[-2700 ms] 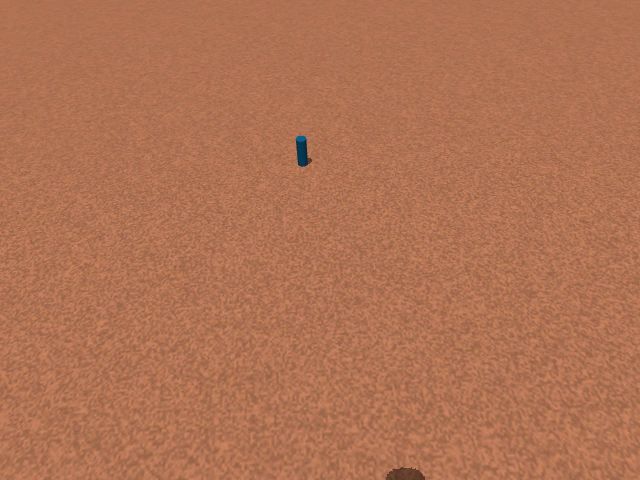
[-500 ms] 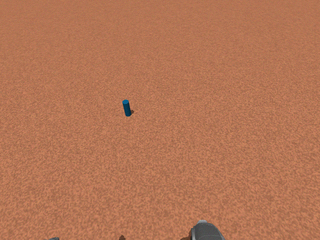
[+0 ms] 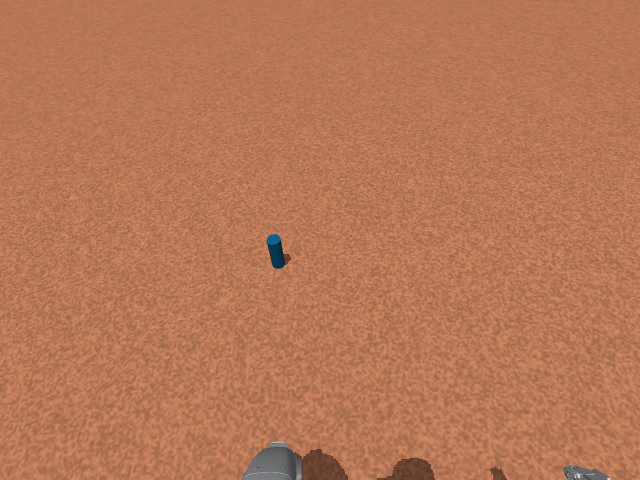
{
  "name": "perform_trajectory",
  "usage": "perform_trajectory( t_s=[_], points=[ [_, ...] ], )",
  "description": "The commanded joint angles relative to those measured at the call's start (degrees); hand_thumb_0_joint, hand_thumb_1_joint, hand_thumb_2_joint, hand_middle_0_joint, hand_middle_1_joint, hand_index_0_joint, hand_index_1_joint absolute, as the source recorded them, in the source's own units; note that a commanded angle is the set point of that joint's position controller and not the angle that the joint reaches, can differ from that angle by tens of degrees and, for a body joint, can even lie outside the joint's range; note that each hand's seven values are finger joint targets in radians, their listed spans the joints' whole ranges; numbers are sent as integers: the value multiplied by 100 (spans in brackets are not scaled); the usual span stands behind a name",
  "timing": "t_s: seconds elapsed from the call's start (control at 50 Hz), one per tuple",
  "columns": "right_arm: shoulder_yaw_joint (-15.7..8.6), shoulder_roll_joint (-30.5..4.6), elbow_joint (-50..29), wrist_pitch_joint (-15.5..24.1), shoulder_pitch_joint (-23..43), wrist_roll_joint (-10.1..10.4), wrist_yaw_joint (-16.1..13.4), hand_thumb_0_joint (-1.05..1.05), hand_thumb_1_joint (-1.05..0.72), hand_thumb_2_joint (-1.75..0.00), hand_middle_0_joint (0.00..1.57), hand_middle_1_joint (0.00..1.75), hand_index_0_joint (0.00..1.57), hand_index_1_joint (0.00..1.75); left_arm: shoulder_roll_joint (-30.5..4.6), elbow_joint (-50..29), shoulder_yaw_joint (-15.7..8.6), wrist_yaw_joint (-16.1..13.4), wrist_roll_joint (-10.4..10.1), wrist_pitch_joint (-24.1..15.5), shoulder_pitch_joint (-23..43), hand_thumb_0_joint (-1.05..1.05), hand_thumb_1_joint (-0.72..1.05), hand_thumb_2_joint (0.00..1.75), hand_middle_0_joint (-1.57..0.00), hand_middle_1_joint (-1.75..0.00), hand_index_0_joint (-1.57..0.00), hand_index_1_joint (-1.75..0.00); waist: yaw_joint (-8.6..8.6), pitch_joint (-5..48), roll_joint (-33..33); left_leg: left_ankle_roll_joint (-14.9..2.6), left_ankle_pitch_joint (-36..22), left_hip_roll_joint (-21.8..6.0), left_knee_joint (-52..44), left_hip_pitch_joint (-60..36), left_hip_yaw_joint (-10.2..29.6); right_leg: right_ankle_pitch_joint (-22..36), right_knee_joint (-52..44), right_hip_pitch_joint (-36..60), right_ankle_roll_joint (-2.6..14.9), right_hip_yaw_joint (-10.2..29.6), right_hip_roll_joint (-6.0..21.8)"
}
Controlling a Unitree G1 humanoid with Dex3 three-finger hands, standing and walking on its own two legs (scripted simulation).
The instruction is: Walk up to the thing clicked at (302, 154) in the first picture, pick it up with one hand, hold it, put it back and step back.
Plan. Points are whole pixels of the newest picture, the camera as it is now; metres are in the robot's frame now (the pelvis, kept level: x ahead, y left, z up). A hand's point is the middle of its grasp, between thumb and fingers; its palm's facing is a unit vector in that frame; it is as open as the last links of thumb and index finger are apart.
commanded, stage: walk up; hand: left
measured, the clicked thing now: (276, 252) +0.97 +0.26 -0.69
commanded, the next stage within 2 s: none
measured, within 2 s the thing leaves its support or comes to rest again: neither
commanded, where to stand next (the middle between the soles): +0.62 +0.06 m, yaw -1 degrees
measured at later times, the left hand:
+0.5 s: hand (155, 379) +0.28 +0.31 -0.13, palm faces -0.10 -0.93 -0.36, open 7.4 cm
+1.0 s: hand (185, 298) +0.42 +0.30 -0.12, palm faces -0.02 -0.91 -0.41, open 7.4 cm
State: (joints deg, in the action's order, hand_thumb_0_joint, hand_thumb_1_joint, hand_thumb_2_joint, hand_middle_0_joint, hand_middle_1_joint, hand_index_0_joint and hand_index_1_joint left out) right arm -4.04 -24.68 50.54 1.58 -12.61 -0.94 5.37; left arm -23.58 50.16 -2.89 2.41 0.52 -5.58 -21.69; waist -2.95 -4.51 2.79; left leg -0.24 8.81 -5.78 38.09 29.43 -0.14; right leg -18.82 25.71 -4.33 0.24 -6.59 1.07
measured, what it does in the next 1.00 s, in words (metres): walks ahead: left foot, then right foot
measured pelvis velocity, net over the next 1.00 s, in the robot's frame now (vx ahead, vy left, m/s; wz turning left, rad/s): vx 0.36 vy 0.02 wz -0.01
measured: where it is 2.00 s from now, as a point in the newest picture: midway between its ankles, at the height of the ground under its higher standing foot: (332, 351)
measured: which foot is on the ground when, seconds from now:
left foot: up 0.00-0.06, down 0.08-0.62, up 0.64-1.00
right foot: down 0.00-0.12, up 0.14-0.58, down 0.60-1.00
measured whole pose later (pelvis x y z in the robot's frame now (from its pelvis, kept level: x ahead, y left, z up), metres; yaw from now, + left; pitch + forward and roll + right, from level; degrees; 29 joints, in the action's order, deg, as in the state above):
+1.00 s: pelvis +0.36 +0.02 +0.00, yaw -1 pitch -3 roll -1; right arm -4.2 -24.9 50.7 1.2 -16.2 -1.1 4.7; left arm -23.3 48.1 -2.7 2.2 0.9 -5.0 -18.8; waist -1.5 -3.9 3.2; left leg 0.5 12.1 -6.0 40.1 27.0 0.5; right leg -16.5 27.5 -8.0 0.9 -6.0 1.9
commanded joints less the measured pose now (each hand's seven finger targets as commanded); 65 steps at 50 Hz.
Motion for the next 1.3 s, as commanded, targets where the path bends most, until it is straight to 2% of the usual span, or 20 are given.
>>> perform_trajectory(
  t_s=[0.0,0.06,0.1,0.12,0.18,0.22,0.42,0.56,0.6,0.62,0.64,0.7,0.74,0.92,1.04,1.06,1.1,1.12,1.2,1.28],
  points=[
    [-304,-857,-603,234,448,9,6,0,-90,-90,20,30,20,30,-1747,-485,-495,-92,9,-128,248,0,90,90,-20,-30,-20,-30,128,107,-910,-211,-4,72,-413,-960,-266,1024,-750,-698,1020,1003,1552],
    [-493,-1326,-144,314,-1036,-93,-114,0,-90,-90,20,30,20,30,-1364,-528,-321,-128,7,-73,170,0,90,90,-20,-30,-20,-30,860,876,284,-528,588,245,-844,-3128,-32,1905,1838,-1433,658,395,871],
    [-649,-1966,-320,371,-1277,-38,-256,0,-90,-90,20,30,20,30,-1019,-455,-200,-160,-91,13,-372,0,90,90,-20,-30,-20,-30,792,1096,1343,-1204,2203,-1804,-2302,-4014,3810,-1145,4060,-3425,288,517,-369],
    [-680,-1961,-378,347,-1006,115,-243,0,-90,-90,20,30,20,30,-1496,-362,-259,-226,-42,57,-180,0,90,90,-20,-30,-20,-30,767,936,897,-1533,2056,-1958,-2267,-3694,3825,-1105,4451,-3451,372,979,60],
    [-379,-1295,-518,386,-440,162,-334,0,-90,-90,20,30,20,30,-1336,-141,-240,-131,-127,52,-119,0,90,90,-20,-30,-20,-30,412,159,205,-699,-295,-1047,-2230,-2268,1403,-25,3889,-2799,283,1429,334],
    [-324,-1199,-499,450,-385,178,-329,0,-90,-90,20,30,20,30,-1201,-47,-251,-68,-158,131,-373,0,90,90,-20,-30,-20,-30,252,127,429,-633,-694,-802,-2318,-1948,762,301,3624,-2449,156,1220,369],
    [-385,-1304,-640,457,-525,73,-318,0,-90,-90,20,30,20,30,-999,-387,-256,129,-1,163,836,0,90,90,-20,-30,-20,-30,462,-239,368,-1163,26,-930,-2591,-2202,251,1044,1450,-2632,-17,702,635],
    [-265,-1039,-771,299,-703,88,-327,0,-90,-90,20,30,20,30,-1199,-98,-410,-4,33,-20,153,0,90,90,-20,-30,-20,-30,57,666,-371,-769,-1143,-385,-211,-1732,-302,897,191,0,297,239,-7],
    [-46,-506,-869,281,-1112,89,-308,0,-90,-90,20,30,20,30,-1947,-112,-626,-142,39,-103,-585,0,90,90,-20,-30,-20,-30,-168,1227,-1997,-295,2119,701,2199,225,-479,90,-609,1557,954,3563,2071],
    [-189,-1130,-711,189,-995,81,-369,0,-90,-90,20,30,20,30,-1990,-108,-611,-144,-54,-61,-394,0,90,90,-20,-30,-20,-30,-220,1032,-1318,-264,2244,538,2736,555,-32,-244,-881,1338,1457,4283,2449],
    [-221,-1275,-651,180,-814,67,-413,0,-90,-90,20,30,20,30,-1935,-210,-590,-164,-96,-37,-226,0,90,90,-20,-30,-20,-30,-198,797,-1211,-250,2191,358,2910,678,184,-60,-930,976,1677,4209,2466],
    [-197,-1022,-430,142,-912,154,-360,0,-90,-90,20,30,20,30,-1495,-349,-425,-208,-133,-68,307,0,90,90,-20,-30,-20,-30,174,371,-956,-212,1366,167,2569,236,557,1290,-832,18,1027,2151,1561],
    [-196,-953,-365,94,-980,99,-298,0,-90,-90,20,30,20,30,-1420,-392,-391,-190,-93,-96,358,0,90,90,-20,-30,-20,-30,247,256,-1124,-159,1052,228,2320,-21,405,1606,-911,-422,1065,1652,1347],
    [-271,-912,-530,128,-88,-31,-88,0,-90,-90,20,30,20,30,-1560,-610,-497,-105,36,-105,322,0,90,90,-20,-30,-20,-30,12,-146,-1123,82,269,-74,168,-159,24,-419,-1248,-893,1190,1209,1407],
    [-394,-1091,-216,267,-893,-83,-159,0,-90,-90,20,30,20,30,-1491,-639,-377,-94,41,0,609,0,90,90,-20,-30,-20,-30,652,322,-551,-116,456,323,-518,-2173,-413,-273,188,-1730,875,886,1182],
    [-460,-1275,-73,303,-1399,-73,-230,0,-90,-90,20,30,20,30,-1247,-642,-290,-95,62,17,443,0,90,90,-20,-30,-20,-30,888,614,217,-227,1052,335,-865,-2916,-201,348,1490,-1957,732,561,866],
    [-571,-1961,-341,385,-1394,-56,-329,0,-90,-90,20,30,20,30,-845,-566,-167,-122,-58,88,-119,0,90,90,-20,-30,-20,-30,713,526,1457,-1046,2296,-1763,-2595,-3284,3758,-1097,3882,-3658,233,475,-422],
    [-592,-1984,-368,353,-1200,94,-305,0,-90,-90,20,30,20,30,-1385,-450,-279,-211,8,138,87,0,90,90,-20,-30,-20,-30,704,286,1036,-1518,2204,-2043,-2424,-2920,3928,-1285,4222,-3621,307,941,54],
    [-314,-1300,-478,421,-794,97,-401,0,-90,-90,20,30,20,30,-1244,-194,-265,-128,-121,157,-17,0,90,90,-20,-30,-20,-30,365,-16,498,-889,-719,-961,-2054,-2185,1219,-187,3644,-2890,258,1266,335],
    [-328,-1323,-637,417,-605,77,-409,0,-90,-90,20,30,20,30,-1163,-181,-253,-20,-75,256,-30,0,90,90,-20,-30,-20,-30,346,74,755,-1116,427,-811,-2391,-1989,719,347,2952,-2639,17,915,365]
  ],
)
